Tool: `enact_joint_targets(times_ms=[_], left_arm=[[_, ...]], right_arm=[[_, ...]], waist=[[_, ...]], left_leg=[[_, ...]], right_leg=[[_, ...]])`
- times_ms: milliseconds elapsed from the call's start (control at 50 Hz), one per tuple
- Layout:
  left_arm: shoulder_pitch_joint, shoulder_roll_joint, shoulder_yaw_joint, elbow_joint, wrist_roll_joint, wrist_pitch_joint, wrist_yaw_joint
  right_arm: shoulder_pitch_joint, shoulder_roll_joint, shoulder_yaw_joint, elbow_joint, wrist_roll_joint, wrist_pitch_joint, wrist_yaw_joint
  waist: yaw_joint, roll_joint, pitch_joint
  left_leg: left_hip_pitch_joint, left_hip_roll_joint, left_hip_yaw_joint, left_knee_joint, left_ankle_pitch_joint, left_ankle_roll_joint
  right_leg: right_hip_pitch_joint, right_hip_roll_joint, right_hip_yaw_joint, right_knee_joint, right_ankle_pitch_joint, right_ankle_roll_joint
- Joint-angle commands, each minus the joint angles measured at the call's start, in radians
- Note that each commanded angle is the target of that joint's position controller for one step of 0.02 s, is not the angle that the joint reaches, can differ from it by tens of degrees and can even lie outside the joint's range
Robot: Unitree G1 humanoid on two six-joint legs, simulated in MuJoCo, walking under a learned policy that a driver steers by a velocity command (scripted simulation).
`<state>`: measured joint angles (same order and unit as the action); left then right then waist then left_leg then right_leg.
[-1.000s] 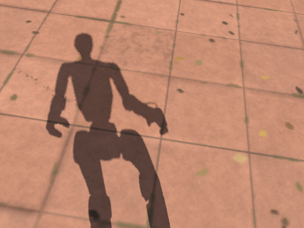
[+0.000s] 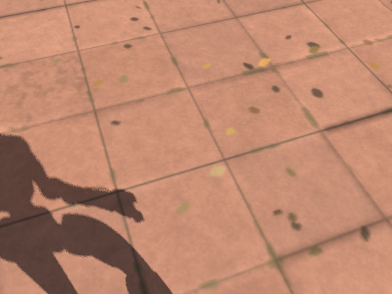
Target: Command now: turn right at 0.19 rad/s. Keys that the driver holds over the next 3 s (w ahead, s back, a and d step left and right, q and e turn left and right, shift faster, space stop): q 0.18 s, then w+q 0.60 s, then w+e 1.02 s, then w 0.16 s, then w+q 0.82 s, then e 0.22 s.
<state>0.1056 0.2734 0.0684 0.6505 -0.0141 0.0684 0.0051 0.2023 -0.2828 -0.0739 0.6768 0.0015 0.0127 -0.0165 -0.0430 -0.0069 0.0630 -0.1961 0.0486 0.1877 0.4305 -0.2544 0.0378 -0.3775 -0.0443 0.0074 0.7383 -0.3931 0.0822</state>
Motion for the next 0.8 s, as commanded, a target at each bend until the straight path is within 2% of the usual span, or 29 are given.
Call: enact_joint_targets(times_ms=[20,40,60,80,100,120,160,180,220,240,260,280,320,340,400,440,500,540,560,580,600,620,640,660,680,700,720,740,800], left_arm=[[0.04,0.064,0.017,-0.047,0.006,-0.017,-0.003],[0.074,0.076,0.016,-0.03,0.015,-0.019,-0.001],[0.123,0.134,0.022,-0.024,0.027,-0.022,0.011],[0.041,0.157,0.014,-0.043,0.046,-0.025,0.021],[-0.016,0.095,0.005,-0.044,0.045,-0.034,0.011],[-0.066,0.089,0.003,-0.044,0.043,-0.043,0.003],[-0.068,0.135,0.02,-0.03,0.035,-0.051,0.006],[-0.047,0.139,0.022,-0.025,0.033,-0.052,0.01],[0.04,0.177,0.04,-0.003,0.019,-0.051,0.019],[0.117,0.196,0.051,0.015,0.013,-0.058,0.023],[0.162,0.196,0.051,0.032,0.014,-0.075,0.026],[0.148,0.172,0.044,0.037,0.01,-0.093,0.028],[0.079,0.117,0.031,0.032,0.004,-0.116,0.029],[0.057,0.111,0.031,0.031,0.008,-0.122,0.028],[0.04,0.134,0.044,0.035,0.02,-0.138,0.02],[0.056,0.171,0.056,0.044,0.014,-0.143,0.01],[0.095,0.214,0.07,0.065,-0.009,-0.143,-0.009],[0.092,0.225,0.072,0.074,-0.027,-0.137,-0.018],[0.078,0.223,0.071,0.076,-0.031,-0.134,-0.02],[0.089,0.191,0.058,0.079,-0.025,-0.135,-0.022],[0.078,0.132,0.034,0.061,0.004,-0.138,-0.021],[0.056,0.044,0.006,-0.034,0.03,-0.158,-0.011],[-0.002,0.15,0.023,-0.03,-0.011,-0.181,-0.014],[-0.017,0.173,0.029,-0.039,-0.038,-0.194,-0.022],[0.01,0.17,0.026,-0.02,-0.022,-0.202,-0.019],[0.028,0.166,0.029,-0.005,0.01,-0.205,-0.014],[0.043,0.165,0.031,0.002,0.02,-0.2,-0.017],[0.048,0.159,0.032,0.007,0.023,-0.192,-0.02],[0.016,0.119,0.019,0.009,0.029,-0.171,-0.021]], right_arm=[[-0.039,-0.138,-0.029,-0.038,0.023,-0.012,0.008],[-0.002,-0.089,-0.008,-0.011,0.026,-0.02,0.014],[0.027,-0.033,0.018,-0.01,-0.01,-0.034,0.025],[0.087,-0.005,0.031,-0.006,-0.037,-0.044,0.038],[0.044,-0.063,0.021,-0.002,-0.028,-0.034,0.032],[0.004,-0.098,0.013,-0.011,-0.015,-0.03,0.031],[-0.04,-0.144,0.003,-0.022,-0.011,-0.017,0.018],[-0.025,-0.163,-0.003,-0.018,-0.005,-0.011,0.014],[-0.024,-0.132,0.0,-0.021,0.013,0.0,0.008],[-0.062,-0.137,-0.006,-0.039,0.018,0.005,0.008],[-0.081,-0.133,-0.014,-0.055,0.03,0.008,0.011],[-0.065,-0.124,-0.02,-0.053,0.04,0.008,0.013],[-0.043,-0.126,-0.03,-0.045,0.034,0.002,0.014],[-0.043,-0.114,-0.028,-0.044,0.03,-0.002,0.017],[-0.058,-0.064,-0.007,-0.053,0.025,-0.013,0.037],[-0.083,-0.045,0.006,-0.073,0.022,-0.016,0.049],[-0.096,-0.076,0.005,-0.097,0.024,-0.011,0.056],[-0.068,-0.094,-0.002,-0.097,0.023,-0.006,0.056],[-0.006,-0.109,-0.012,-0.078,0.02,-0.004,0.054],[0.113,-0.159,-0.042,-0.042,0.022,-0.002,0.046],[0.307,-0.254,-0.084,0.005,0.036,0.0,0.031],[0.309,-0.393,-0.099,-0.024,0.028,-0.022,0.028],[0.269,-0.294,-0.066,-0.057,0.025,-0.055,0.045],[0.229,-0.234,-0.045,-0.055,0.018,-0.072,0.049],[0.181,-0.192,-0.032,-0.063,0.017,-0.078,0.05],[0.122,-0.165,-0.023,-0.072,0.016,-0.075,0.045],[0.086,-0.151,-0.015,-0.088,0.004,-0.075,0.038],[0.072,-0.152,-0.015,-0.096,-0.002,-0.078,0.031],[0.106,-0.162,-0.017,-0.072,0.008,-0.086,0.01]], waist=[[0.053,0.136,-0.137],[0.067,0.102,-0.149],[0.046,-0.02,-0.223],[-0.022,-0.175,-0.216],[0.009,-0.133,-0.21],[0.001,-0.124,-0.162],[0.025,-0.151,-0.111],[0.034,-0.12,-0.091],[0.078,-0.147,-0.087],[0.135,-0.165,-0.058],[0.147,-0.137,-0.021],[0.123,-0.109,0.004],[0.081,-0.104,0.017],[0.074,-0.096,0.01],[0.072,-0.065,-0.023],[0.082,-0.066,-0.027],[0.087,-0.079,-0.017],[0.057,-0.069,-0.008],[0.016,-0.056,-0.027],[-0.04,-0.021,-0.088],[-0.126,0.125,-0.164],[-0.063,0.413,-0.209],[-0.096,0.195,-0.234],[-0.066,0.171,-0.148],[-0.028,0.103,-0.103],[0.007,0.061,-0.077],[0.034,0.08,-0.072],[0.043,0.089,-0.074],[0.044,0.056,-0.059]], left_leg=[[0.099,0.222,-0.196,-0.025,0.467,0.171],[0.02,0.187,-0.176,-0.002,0.392,0.104],[-0.099,0.124,-0.13,0.073,0.187,0.015],[-0.171,0.061,-0.115,0.078,-0.169,-0.06],[-0.07,0.066,-0.151,0.061,-0.18,-0.084],[-0.058,0.053,-0.145,0.032,-0.068,-0.08],[-0.099,0.036,-0.142,0.054,0.075,-0.071],[-0.108,0.033,-0.143,0.084,0.078,-0.067],[-0.233,-0.026,-0.092,0.242,-0.147,-0.06],[-0.377,-0.007,-0.132,0.448,-0.322,-0.056],[-0.498,0.032,-0.208,0.621,-0.369,-0.05],[-0.563,0.049,-0.259,0.691,-0.326,-0.045],[-0.59,0.069,-0.28,0.67,-0.202,-0.051],[-0.566,0.073,-0.261,0.643,-0.15,-0.061],[-0.446,0.083,-0.207,0.496,-0.031,-0.076],[-0.362,0.078,-0.177,0.392,-0.023,-0.069],[-0.314,0.062,-0.139,0.314,-0.062,-0.038],[-0.251,0.04,-0.102,0.245,-0.055,0.0],[-0.133,-0.003,-0.061,0.197,-0.039,0.023],[0.056,-0.059,-0.044,0.177,-0.035,0.057],[0.287,-0.003,-0.203,0.109,-0.056,0.123],[0.429,0.248,-0.872,-0.132,-0.319,0.312],[0.433,0.318,-1.002,-0.259,-0.42,0.335],[0.375,0.313,-0.891,-0.249,-0.358,0.311],[0.288,0.269,-0.778,-0.218,-0.237,0.275],[0.205,0.224,-0.677,-0.204,-0.118,0.244],[0.142,0.185,-0.607,-0.219,-0.035,0.226],[0.115,0.165,-0.567,-0.234,0.058,0.226],[0.103,0.129,-0.446,-0.25,0.268,0.217]], right_leg=[[0.142,0.034,-0.042,-0.312,0.16,-0.06],[0.3,0.019,-0.007,-0.465,0.333,-0.089],[0.501,-0.124,0.148,-0.418,0.653,-0.122],[0.471,-0.264,0.237,-0.333,0.813,-0.246],[0.336,-0.241,0.199,-0.346,0.612,-0.3],[0.301,-0.176,0.15,-0.358,0.485,-0.258],[0.297,-0.13,0.113,-0.367,0.382,-0.2],[0.278,-0.139,0.111,-0.371,0.403,-0.2],[0.336,-0.207,0.183,-0.425,0.164,-0.262],[0.363,-0.301,0.289,-0.495,0.003,-0.327],[0.366,-0.371,0.363,-0.543,-0.084,-0.364],[0.369,-0.371,0.361,-0.566,-0.131,-0.357],[0.38,-0.323,0.257,-0.605,-0.105,-0.303],[0.371,-0.298,0.195,-0.617,-0.055,-0.285],[0.324,-0.243,0.02,-0.611,0.093,-0.261],[0.279,-0.239,-0.047,-0.6,0.13,-0.26],[0.28,-0.27,-0.07,-0.568,0.072,-0.257],[0.262,-0.287,-0.095,-0.512,0.045,-0.235],[0.212,-0.268,-0.139,-0.419,0.126,-0.212],[0.141,-0.221,-0.203,-0.218,0.294,-0.18],[-0.026,-0.144,-0.268,0.147,0.294,-0.11],[-0.412,0.051,-0.15,0.518,-0.212,-0.035],[-0.512,0.036,0.054,0.624,-0.176,-0.053],[-0.565,-0.008,0.056,0.616,-0.08,-0.087],[-0.519,-0.048,0.06,0.552,0.002,-0.104],[-0.457,-0.076,0.068,0.462,0.08,-0.101],[-0.384,-0.087,0.071,0.409,0.137,-0.097],[-0.351,-0.076,0.058,0.378,0.18,-0.085],[-0.35,-0.044,0.029,0.228,0.302,-0.04]])
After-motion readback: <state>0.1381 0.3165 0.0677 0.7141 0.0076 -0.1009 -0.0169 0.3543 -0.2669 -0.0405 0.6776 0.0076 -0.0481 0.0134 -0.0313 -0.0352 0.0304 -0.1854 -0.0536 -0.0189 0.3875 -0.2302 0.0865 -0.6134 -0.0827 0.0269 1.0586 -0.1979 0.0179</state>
